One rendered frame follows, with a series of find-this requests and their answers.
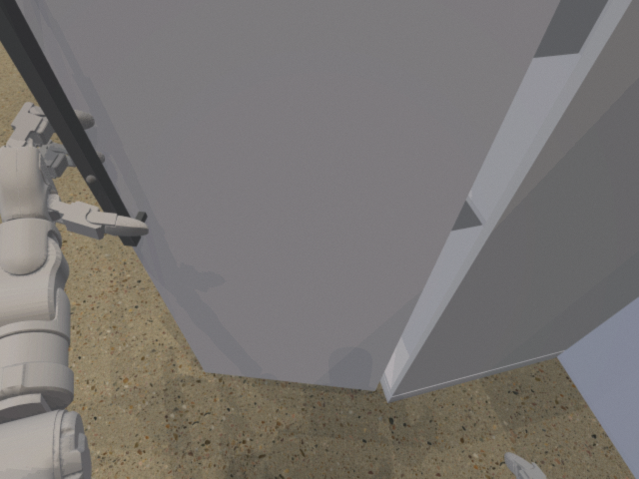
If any left robot hand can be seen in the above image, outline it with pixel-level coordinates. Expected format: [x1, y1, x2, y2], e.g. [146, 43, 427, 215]
[0, 102, 149, 240]

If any handle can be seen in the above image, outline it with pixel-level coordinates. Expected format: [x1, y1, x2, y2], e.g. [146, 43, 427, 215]
[0, 0, 147, 246]

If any fridge door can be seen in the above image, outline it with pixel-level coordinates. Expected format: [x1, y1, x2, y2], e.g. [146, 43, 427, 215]
[15, 0, 560, 391]

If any right robot hand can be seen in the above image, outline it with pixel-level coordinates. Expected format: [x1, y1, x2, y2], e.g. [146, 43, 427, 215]
[504, 452, 547, 479]

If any robot left forearm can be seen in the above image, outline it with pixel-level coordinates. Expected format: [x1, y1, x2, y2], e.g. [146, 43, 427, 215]
[0, 218, 74, 424]

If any left robot upper arm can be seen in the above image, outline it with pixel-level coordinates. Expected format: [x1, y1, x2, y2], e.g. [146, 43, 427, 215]
[0, 409, 92, 479]

